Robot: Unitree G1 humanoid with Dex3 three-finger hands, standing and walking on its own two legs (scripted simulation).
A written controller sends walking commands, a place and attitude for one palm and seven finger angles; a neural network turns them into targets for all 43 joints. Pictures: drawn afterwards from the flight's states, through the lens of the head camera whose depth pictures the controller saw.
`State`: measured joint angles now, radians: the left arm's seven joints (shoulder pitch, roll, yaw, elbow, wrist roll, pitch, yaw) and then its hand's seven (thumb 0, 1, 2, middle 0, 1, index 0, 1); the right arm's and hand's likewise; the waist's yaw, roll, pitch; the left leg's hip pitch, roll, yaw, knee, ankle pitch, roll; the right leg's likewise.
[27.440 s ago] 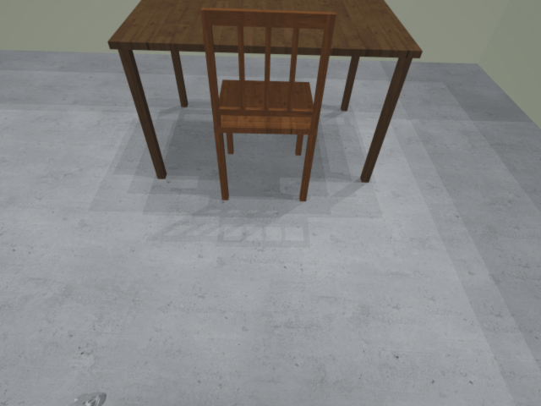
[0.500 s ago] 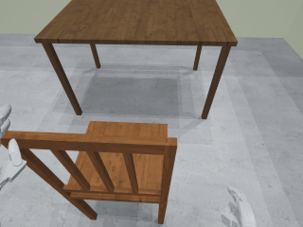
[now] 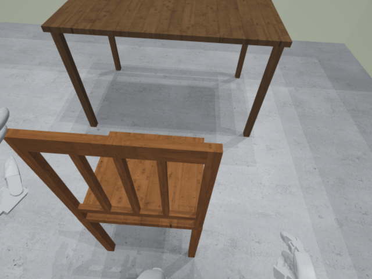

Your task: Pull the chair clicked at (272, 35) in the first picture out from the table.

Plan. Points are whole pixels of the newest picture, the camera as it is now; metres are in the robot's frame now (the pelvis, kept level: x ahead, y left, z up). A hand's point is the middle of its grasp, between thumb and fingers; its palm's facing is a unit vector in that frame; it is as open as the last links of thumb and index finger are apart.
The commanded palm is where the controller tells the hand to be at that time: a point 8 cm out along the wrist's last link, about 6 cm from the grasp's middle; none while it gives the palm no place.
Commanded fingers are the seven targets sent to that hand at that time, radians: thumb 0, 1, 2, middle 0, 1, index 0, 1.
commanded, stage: step back with the hand held close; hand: left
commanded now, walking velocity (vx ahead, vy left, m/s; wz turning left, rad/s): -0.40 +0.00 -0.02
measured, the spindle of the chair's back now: (129, 187) +0.34 +0.18 -0.07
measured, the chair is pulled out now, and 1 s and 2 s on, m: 0.67 0.67 0.67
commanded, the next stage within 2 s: stop stepping back and stand still in 0.46 s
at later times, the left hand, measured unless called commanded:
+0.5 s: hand out of the picture +0.12 +0.24 +0.19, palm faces +0.37 -0.79 -0.50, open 7.4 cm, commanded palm +0.06 +0.29 +0.19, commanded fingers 0.00 0.90 0.90 -0.20 -0.30 -0.20 -0.30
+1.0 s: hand out of the picture +0.00 +0.24 +0.18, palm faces +0.48 -0.77 -0.42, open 7.4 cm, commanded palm -0.06 +0.27 +0.19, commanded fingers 0.00 0.90 0.90 -0.20 -0.30 -0.20 -0.30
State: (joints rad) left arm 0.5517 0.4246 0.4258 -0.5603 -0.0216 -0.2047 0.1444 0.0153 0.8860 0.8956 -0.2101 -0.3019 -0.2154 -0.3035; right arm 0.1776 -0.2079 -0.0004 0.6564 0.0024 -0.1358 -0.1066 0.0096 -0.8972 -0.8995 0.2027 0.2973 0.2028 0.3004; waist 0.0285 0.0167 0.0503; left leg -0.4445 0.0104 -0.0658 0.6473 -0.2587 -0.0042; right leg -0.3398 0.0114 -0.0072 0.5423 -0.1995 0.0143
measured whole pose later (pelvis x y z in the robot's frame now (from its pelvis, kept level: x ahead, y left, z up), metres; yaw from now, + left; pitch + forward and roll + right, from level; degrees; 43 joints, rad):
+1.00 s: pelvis -0.20 -0.03 +0.00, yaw +1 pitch -1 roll +0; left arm 0.52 0.39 0.42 -0.45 0.00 -0.15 0.16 0.01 0.89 0.90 -0.21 -0.30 -0.21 -0.30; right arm 0.31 -0.21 0.00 0.66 0.01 -0.12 -0.09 0.01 -0.90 -0.90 0.20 0.30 0.20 0.30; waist -0.04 -0.03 -0.08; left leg -0.27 0.00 -0.03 0.58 -0.30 0.02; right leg -0.37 -0.02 -0.06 0.70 -0.38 0.01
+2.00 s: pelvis -0.21 -0.04 +0.01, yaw +3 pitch -1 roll +0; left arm 0.36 0.20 -0.01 1.08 0.01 0.03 0.02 0.00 0.92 0.90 -0.20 -0.30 -0.20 -0.30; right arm 0.40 -0.15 0.01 1.07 -0.01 0.01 -0.03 0.00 -0.91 -0.90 0.20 0.30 0.20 0.30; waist 0.00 0.02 0.05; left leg -0.23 0.01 -0.02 0.46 -0.21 -0.01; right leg -0.24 0.01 -0.09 0.44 -0.18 -0.04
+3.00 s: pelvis -0.20 -0.06 +0.01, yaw +3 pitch -1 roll +0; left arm 0.30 0.13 -0.01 1.08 0.01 0.01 0.03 0.01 0.91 0.90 -0.20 -0.30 -0.20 -0.30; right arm 0.36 -0.11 0.02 1.09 -0.01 0.00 -0.04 0.00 -0.91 -0.90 0.20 0.30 0.20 0.30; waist 0.00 0.01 0.06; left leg -0.20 0.03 -0.03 0.44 -0.22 -0.03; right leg -0.22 0.03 -0.09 0.43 -0.19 -0.06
